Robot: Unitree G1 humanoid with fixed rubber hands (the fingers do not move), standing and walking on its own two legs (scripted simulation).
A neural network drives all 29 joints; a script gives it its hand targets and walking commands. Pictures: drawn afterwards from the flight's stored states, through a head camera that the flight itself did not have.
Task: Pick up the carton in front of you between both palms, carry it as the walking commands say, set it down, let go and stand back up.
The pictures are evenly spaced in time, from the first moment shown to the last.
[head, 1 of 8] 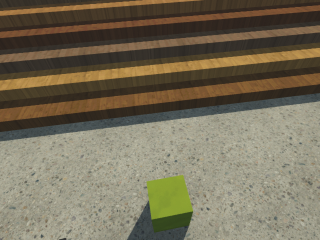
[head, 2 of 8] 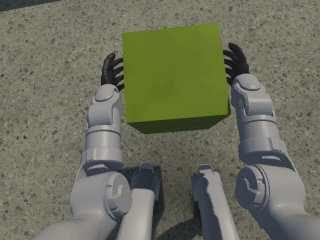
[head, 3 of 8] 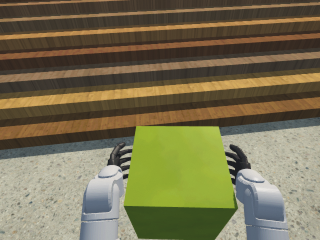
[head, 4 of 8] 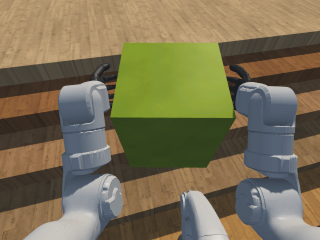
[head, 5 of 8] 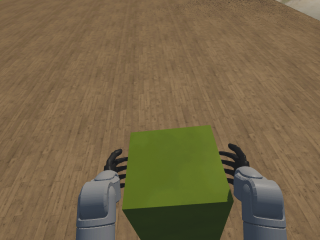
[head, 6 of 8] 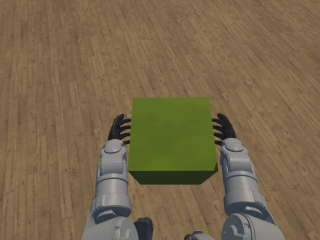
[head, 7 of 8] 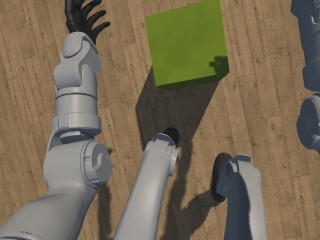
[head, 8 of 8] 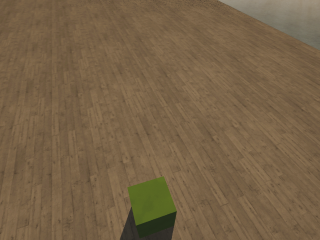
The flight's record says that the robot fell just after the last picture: no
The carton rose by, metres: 1.81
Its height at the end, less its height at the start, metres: +1.05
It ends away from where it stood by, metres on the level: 4.93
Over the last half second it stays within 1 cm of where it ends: yes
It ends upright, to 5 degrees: yes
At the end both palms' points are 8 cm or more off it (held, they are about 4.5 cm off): yes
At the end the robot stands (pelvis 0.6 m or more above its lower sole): yes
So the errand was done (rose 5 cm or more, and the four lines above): yes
